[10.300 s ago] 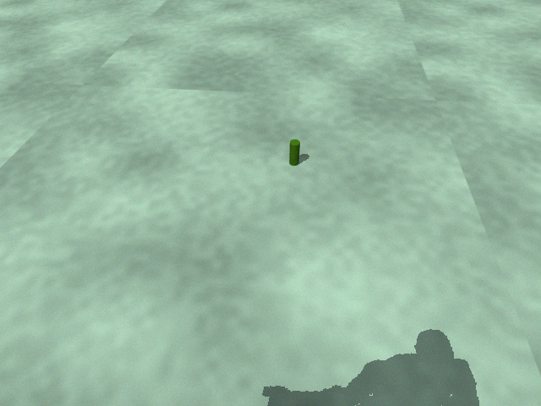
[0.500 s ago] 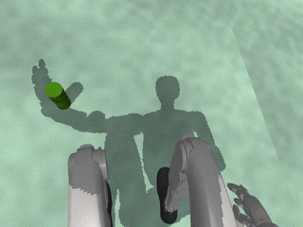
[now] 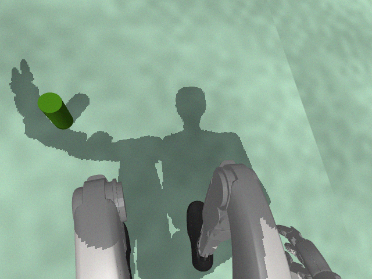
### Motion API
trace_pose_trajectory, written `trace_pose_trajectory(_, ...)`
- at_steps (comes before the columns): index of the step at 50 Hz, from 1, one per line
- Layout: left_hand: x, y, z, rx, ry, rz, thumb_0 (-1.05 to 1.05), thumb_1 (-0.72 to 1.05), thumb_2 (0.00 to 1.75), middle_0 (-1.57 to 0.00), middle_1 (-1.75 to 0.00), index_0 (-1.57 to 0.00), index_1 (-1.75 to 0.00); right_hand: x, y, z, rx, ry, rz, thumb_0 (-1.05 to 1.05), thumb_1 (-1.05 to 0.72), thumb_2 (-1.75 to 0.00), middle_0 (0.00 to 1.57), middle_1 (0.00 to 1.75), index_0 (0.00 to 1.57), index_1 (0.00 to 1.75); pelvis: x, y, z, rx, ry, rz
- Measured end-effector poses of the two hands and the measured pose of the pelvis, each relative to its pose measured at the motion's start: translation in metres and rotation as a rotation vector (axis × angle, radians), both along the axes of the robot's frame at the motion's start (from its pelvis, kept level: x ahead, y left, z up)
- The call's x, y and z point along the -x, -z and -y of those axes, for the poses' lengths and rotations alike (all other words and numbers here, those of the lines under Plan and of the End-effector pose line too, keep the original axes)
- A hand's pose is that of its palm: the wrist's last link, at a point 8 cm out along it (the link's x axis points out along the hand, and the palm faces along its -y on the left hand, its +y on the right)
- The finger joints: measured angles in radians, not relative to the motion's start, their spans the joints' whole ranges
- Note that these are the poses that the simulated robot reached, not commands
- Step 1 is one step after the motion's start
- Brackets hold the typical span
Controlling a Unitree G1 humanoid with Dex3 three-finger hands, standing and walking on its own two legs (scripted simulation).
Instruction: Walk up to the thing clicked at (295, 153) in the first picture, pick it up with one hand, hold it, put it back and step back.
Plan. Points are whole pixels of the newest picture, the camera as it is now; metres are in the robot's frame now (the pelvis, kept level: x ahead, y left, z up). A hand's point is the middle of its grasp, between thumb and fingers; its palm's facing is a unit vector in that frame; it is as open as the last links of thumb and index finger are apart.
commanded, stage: approach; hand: left
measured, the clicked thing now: (57, 112) +0.52 +0.29 -0.30
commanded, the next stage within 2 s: close in in 0.68 s
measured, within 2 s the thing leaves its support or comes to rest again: neither
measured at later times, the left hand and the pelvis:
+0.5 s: hand out of the picture +0.43 +0.43 -0.10, palm faces +0.34 -0.94 +0.01, open 17.4 cm; pelvis -0.01 +0.00 -0.04, yaw -3 degrees
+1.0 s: hand (37, 123) +0.47 +0.32 -0.25, palm faces +0.34 -0.94 +0.04, open 17.4 cm; pelvis -0.01 +0.01 -0.07, yaw -8 degrees
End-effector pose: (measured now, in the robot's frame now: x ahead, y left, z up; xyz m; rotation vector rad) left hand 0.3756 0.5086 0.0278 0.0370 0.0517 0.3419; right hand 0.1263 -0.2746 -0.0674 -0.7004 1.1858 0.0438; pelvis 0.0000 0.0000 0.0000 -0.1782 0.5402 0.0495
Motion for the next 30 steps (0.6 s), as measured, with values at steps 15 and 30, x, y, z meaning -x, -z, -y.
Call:
trace_pose_trajectory(15,0.004,0.035,0.0,0.025,-0.041,-0.031,-0.01,-0.5,0.06,-0.03,-0.1,-0.06,-0.07,0.003,0.011,0.0,0.006,-0.046,-0.029,0.01,-0.89,-0.89,0.21,0.31,0.21,0.3,0.004,0.014,0.002,0.005,0.011,0.029)
trace_pose_trajectory(30,-0.032,0.175,0.057,0.085,0.006,-0.063,-0.01,-0.52,0.06,-0.03,-0.1,-0.06,-0.08,0.004,0.021,-0.007,0.115,-0.159,-0.125,0.01,-0.89,-0.89,0.21,0.31,0.21,0.3,0.006,0.049,-0.002,0.057,0.044,0.128)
